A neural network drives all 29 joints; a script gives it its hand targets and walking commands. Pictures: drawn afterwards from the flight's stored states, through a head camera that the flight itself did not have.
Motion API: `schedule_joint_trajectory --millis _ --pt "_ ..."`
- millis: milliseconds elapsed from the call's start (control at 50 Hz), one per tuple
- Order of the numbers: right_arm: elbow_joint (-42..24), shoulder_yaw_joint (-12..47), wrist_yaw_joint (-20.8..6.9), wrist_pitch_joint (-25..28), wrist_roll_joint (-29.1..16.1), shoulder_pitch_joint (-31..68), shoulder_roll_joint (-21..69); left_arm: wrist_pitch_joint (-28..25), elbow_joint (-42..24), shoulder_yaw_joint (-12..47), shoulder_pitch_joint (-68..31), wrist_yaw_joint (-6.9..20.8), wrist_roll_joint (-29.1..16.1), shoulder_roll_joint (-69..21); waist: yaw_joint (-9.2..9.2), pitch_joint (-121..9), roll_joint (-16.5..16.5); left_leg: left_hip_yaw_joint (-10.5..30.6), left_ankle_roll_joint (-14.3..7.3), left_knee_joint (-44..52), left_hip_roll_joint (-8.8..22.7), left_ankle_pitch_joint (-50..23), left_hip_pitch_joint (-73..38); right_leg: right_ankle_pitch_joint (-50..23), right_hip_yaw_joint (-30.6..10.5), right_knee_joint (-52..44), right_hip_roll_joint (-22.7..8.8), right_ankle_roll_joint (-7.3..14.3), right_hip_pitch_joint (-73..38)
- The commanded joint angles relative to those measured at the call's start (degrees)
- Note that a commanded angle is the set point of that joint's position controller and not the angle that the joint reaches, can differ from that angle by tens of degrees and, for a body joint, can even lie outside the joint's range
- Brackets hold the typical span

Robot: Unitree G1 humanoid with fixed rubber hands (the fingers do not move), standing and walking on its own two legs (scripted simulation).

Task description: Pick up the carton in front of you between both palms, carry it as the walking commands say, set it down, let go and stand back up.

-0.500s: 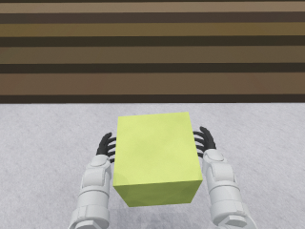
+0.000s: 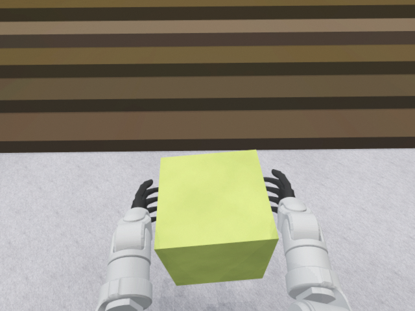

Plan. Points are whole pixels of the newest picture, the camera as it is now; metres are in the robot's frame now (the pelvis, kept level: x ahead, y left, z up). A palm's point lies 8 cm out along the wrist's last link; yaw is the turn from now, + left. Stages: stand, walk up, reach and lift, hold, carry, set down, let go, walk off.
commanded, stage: reach and lift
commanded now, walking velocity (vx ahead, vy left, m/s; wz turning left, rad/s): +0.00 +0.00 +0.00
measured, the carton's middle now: (214, 221) +0.31 +0.00 -0.05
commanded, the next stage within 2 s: hold in 0.58 s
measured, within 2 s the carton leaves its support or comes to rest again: neither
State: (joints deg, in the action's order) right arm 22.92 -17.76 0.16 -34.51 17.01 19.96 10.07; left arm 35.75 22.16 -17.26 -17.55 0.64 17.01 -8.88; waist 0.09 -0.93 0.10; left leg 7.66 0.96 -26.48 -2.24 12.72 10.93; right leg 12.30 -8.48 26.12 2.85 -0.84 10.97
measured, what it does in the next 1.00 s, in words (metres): stands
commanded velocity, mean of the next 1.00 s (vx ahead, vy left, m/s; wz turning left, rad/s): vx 0.00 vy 0.00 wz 0.00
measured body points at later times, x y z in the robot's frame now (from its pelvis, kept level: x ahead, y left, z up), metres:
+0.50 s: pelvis +0.02 +0.00 +0.01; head -0.02 +0.00 +0.45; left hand +0.31 +0.15 +0.02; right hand +0.32 -0.15 +0.04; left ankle +0.02 +0.13 -0.74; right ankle +0.02 -0.13 -0.74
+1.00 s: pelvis +0.01 +0.00 +0.01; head -0.04 +0.00 +0.45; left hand +0.30 +0.15 +0.04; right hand +0.31 -0.15 +0.05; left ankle +0.02 +0.13 -0.74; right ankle +0.02 -0.13 -0.74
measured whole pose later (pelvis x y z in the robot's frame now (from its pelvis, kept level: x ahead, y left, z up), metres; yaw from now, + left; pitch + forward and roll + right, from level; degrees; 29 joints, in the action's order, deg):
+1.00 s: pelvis +0.01 +0.00 +0.01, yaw +0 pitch -7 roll +0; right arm 14.9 -14.2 -0.4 -42.9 16.1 17.2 9.2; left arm 44.6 14.2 -13.0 -15.0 0.3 16.0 -8.7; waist 0.5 -0.2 0.3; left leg 7.1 0.8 -21.5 -1.9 11.3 3.6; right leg 11.0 -8.5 21.7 2.4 -0.7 4.0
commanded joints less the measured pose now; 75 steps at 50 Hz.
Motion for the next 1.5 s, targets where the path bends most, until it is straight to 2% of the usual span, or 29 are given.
schedule_joint_trajectory --millis 0,140,320,340,360,440,500,560,640,800,860,1040,1140,1160,1200,1300,1320,1340,1360,1380,1420,1440,1460,1480 --pt "2.24 31.72 -15.24 0.22 -13.18 26.84 54.7 -1.3 -1.1 32.7 -31.43 13.9 -13.56 -54.88 0.35 -14.21 -0.49 -3.95 0.61 4.93 -2.65 -7.79 -6.1 -4.95 4.27 -5.45 2.84 0.51 -3.36" --pt "-0.85 32.98 -14.98 -0.67 -14.18 23.36 53.93 -0.21 -4.09 33.77 -27.6 13.45 -14.32 -54.22 0.0 -15.11 -0.96 -3.8 0.9 5.62 -2.93 -13.52 -8.71 -10.29 4.02 -6.09 3.04 0.11 -5.82" --pt "-5.08 35.2 -14.45 -2.02 -15.57 20.71 54.2 0.93 -8.23 35.82 -24.85 13.31 -15.67 -53.37 -0.09 -15.32 0.21 -3.73 0.76 6.18 -3.24 -16.31 -10.11 -13.94 3.7 -6.61 3.3 -0.37 -7.62" --pt "-5.05 34.96 -14.44 -2.15 -15.46 20.43 53.92 1.12 -8.27 35.54 -24.44 13.28 -15.62 -53.02 -0.5 -15.14 0.07 -3.68 0.71 6.34 -3.22 -16.48 -10.11 -13.88 3.66 -6.63 3.33 -0.33 -7.61" --pt "-4.82 34.73 -14.43 -2.31 -15.37 20.34 53.5 1.25 -8.29 35.65 -24.83 13.2 -15.62 -53.2 -0.01 -14.67 -0.67 -3.96 0.92 6.39 -3.4 -16.03 -9.78 -13.86 3.39 -6.87 3.18 -0.29 -7.76" --pt "-5.62 35.31 -14.22 -3.07 -15.61 19.63 53.68 1.84 -9.91 36.16 -24.36 13.21 -16.13 -52.58 -0.51 -14.33 0.04 -3.91 0.69 6.7 -3.35 -15.77 -10.02 -13.57 3.54 -7.19 3.22 -0.43 -7.9" --pt "-6.25 35.51 -14.18 -3.33 -15.97 20.06 53.82 2.18 -10.41 36.57 -25.13 13.23 -16.26 -52.65 -0.04 -13.9 0.03 -3.98 0.61 6.83 -3.54 -15.06 -10.23 -13.81 3.28 -7.23 3.08 -0.64 -7.58" --pt "-7.11 35.99 -14.0 -4.01 -16.19 20.41 53.79 2.72 -10.81 36.75 -24.83 13.27 -16.37 -52.72 -0.31 -13.49 0.07 -3.89 0.51 6.97 -3.53 -13.4 -9.87 -12.51 3.36 -7.32 2.98 -0.57 -8.04" --pt "-10.25 37.94 -13.9 -5.58 -17.64 20.83 53.31 4.26 -14.59 40.3 -26.79 13.02 -18.53 -53.06 0.77 -14.45 -0.12 -3.51 0.78 7.29 -3.34 -14.6 -11.5 -12.98 3.54 -7.74 3.18 -0.49 -8.39" --pt "-7.86 34.82 -14.61 -7.78 -16.09 22.39 51.01 6.5 -11.59 36.27 -26.56 12.88 -16.0 -51.4 0.44 -8.93 -0.51 -4.01 0.43 8.93 -3.02 -6.35 -9.56 -5.01 4.12 -8.84 2.86 -0.25 -7.01" --pt "-7.61 35.43 -14.9 -7.68 -16.32 24.49 51.54 6.28 -10.72 35.67 -28.32 13.14 -16.32 -52.68 -0.13 -9.97 0.08 -4.03 0.32 8.19 -3.06 -7.24 -9.93 -5.45 4.09 -8.59 2.74 -0.26 -7.09" --pt "-7.91 35.29 -15.03 -7.12 -16.44 25.96 52.19 6.07 -11.0 36.22 -30.51 13.33 -16.5 -52.82 0.57 -11.14 -0.57 -4.15 0.46 7.91 -3.03 -7.09 -10.47 -5.44 4.25 -8.29 2.83 -0.09 -6.82" --pt "-7.35 34.91 -14.91 -7.29 -16.02 25.84 51.91 6.12 -10.03 35.43 -29.88 13.32 -16.05 -52.35 0.27 -10.93 0.0 -4.3 0.41 8.03 -3.1 -7.12 -10.07 -5.24 4.39 -8.34 2.97 -0.31 -7.35" --pt "-7.52 35.03 -14.89 -7.26 -15.98 25.53 52.08 5.99 -10.48 35.89 -30.32 13.35 -16.63 -52.59 0.83 -11.02 0.16 -4.23 0.43 7.93 -3.14 -7.37 -10.33 -5.53 4.29 -8.53 2.95 -0.18 -7.23" --pt "-7.64 35.13 -14.95 -7.3 -16.09 25.14 52.33 5.96 -11.34 35.97 -29.65 13.29 -16.43 -52.56 0.17 -11.56 0.07 -4.14 0.35 8.04 -3.09 -8.42 -10.79 -6.59 4.43 -8.38 3.02 -0.34 -7.54" --pt "-8.53 35.44 -14.84 -7.4 -16.24 24.24 52.15 6.09 -11.21 35.69 -28.41 13.12 -16.12 -52.21 0.28 -11.31 -0.35 -4.48 0.46 8.2 -3.4 -9.72 -10.8 -8.58 4.11 -8.61 3.03 -0.56 -8.51" --pt "-10.28 36.18 -14.42 -7.49 -16.76 26.21 52.43 6.18 -13.46 37.0 -31.07 12.79 -17.16 -51.8 0.25 -12.52 -0.37 -2.09 -1.25 3.67 7.19 -1.51 -4.0 0.52 1.85 -2.77 -7.24 0.7 -3.07" --pt "-11.1 36.94 -13.97 -7.97 -17.6 25.83 52.92 6.4 -14.31 38.67 -31.87 12.54 -18.71 -52.93 0.0 -12.44 0.1 0.39 -1.8 5.95 5.93 13.61 -2.32 14.57 0.92 -4.42 -5.41 1.3 -0.8" --pt "-12.8 38.16 -13.63 -8.39 -18.59 26.11 52.47 6.84 -16.12 39.17 -31.96 12.13 -19.49 -52.32 -0.02 -11.48 -0.94 2.27 -2.35 7.81 6.41 25.7 1.33 24.09 0.47 -3.59 -4.97 1.57 1.69" --pt "-14.75 39.16 -13.3 -8.83 -19.32 26.66 52.5 7.37 -17.99 40.32 -32.78 11.68 -19.72 -52.42 0.25 -9.88 -2.52 3.79 -2.84 9.17 6.86 31.72 2.88 27.68 1.26 -2.75 -3.97 1.53 5.25" --pt "-17.2 41.16 -12.49 -10.35 -20.76 26.56 52.32 8.96 -20.75 43.37 -32.89 10.91 -21.35 -52.89 0.19 -11.38 -7.13 5.98 -4.02 10.61 10.08 26.59 1.88 17.5 6.84 3.74 -2.58 0.96 6.23" --pt "-18.74 42.77 -11.92 -11.38 -21.42 26.07 52.3 9.93 -21.45 44.51 -32.3 10.59 -22.21 -52.75 0.21 -12.52 -7.76 6.75 -4.76 10.76 11.42 23.09 1.01 10.83 9.7 6.97 -1.56 0.7 6.24" --pt "-19.77 43.57 -11.4 -12.67 -22.17 24.42 51.95 11.09 -22.98 45.74 -31.89 10.18 -23.6 -52.62 0.15 -14.27 -8.37 6.2 -5.35 9.62 11.45 20.92 -0.79 9.44 10.89 4.18 -1.4 0.82 5.97" --pt "-21.87 44.66 -10.79 -14.0 -22.65 24.16 51.33 12.44 -24.58 46.84 -32.0 9.77 -24.64 -52.42 0.14 -15.54 -6.53 4.13 -5.16 7.55 10.72 21.32 0.43 10.15 10.86 1.07 -1.68 1.18 3.28"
